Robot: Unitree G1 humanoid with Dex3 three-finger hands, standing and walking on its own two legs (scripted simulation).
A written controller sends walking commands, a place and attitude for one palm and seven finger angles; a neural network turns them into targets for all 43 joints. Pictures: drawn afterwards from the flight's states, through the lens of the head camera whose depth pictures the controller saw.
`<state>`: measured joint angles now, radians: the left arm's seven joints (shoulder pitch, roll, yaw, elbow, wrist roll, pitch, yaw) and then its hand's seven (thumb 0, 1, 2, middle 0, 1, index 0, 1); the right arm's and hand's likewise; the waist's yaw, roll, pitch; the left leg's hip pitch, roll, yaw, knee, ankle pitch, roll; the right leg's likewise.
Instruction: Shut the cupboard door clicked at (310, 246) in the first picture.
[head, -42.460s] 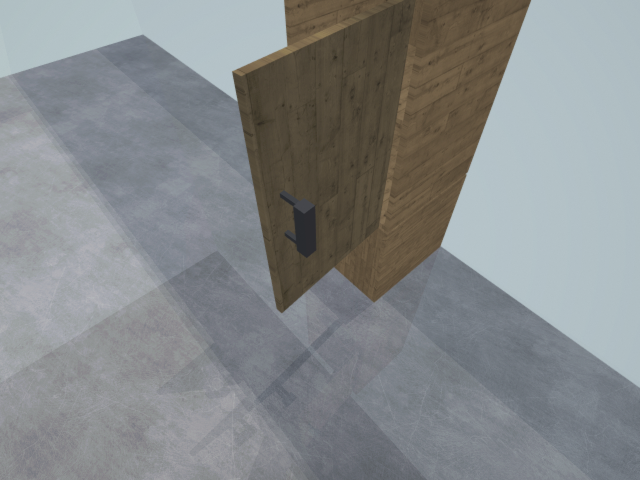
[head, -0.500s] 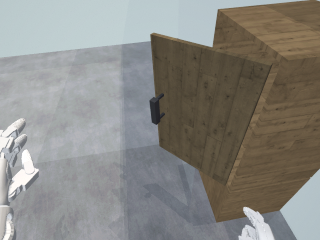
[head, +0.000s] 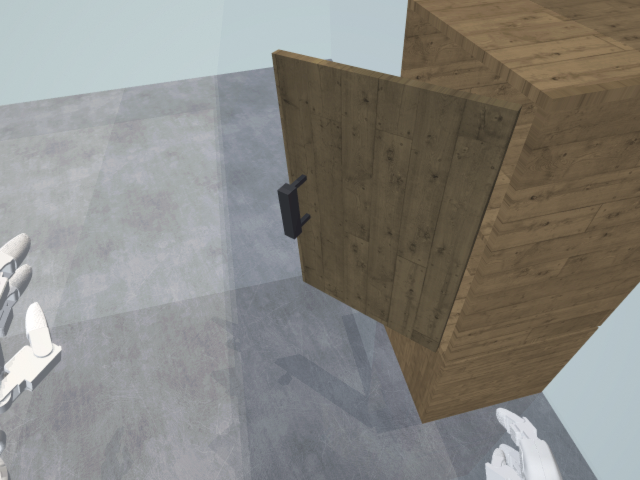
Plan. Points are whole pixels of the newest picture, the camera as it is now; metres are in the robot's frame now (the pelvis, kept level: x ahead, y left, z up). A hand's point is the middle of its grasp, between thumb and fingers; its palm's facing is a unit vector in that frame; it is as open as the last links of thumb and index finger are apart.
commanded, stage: step back with the hand held close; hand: left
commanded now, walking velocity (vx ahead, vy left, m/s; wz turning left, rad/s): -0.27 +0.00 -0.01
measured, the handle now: (297, 206) +0.63 +0.10 -0.04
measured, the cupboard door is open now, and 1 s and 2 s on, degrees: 42 42 42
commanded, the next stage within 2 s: stop stepping back and stand still in 1.62 s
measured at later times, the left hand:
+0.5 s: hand out of the picture +0.14 +0.29 +0.15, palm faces +0.44 -0.76 -0.47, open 7.4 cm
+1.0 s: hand out of the picture +0.10 +0.30 +0.17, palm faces +0.48 -0.74 -0.46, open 7.4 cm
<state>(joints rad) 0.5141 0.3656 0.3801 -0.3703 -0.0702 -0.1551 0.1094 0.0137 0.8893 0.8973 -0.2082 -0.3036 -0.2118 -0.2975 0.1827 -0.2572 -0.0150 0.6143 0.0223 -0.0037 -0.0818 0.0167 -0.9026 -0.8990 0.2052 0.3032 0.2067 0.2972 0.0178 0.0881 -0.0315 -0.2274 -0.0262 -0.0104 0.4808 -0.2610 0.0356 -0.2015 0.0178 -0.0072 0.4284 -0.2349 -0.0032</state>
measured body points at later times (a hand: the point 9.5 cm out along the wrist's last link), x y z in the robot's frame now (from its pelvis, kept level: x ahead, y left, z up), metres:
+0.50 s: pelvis -0.06 +0.02 -0.02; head -0.05 +0.03 +0.43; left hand +0.11 +0.33 +0.18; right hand +0.11 -0.22 -0.09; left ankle -0.01 +0.09 -0.74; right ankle -0.01 -0.12 -0.74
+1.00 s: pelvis -0.10 +0.02 -0.02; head -0.08 +0.05 +0.43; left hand +0.07 +0.34 +0.19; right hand +0.06 -0.22 -0.10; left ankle -0.01 +0.10 -0.74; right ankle -0.12 -0.12 -0.74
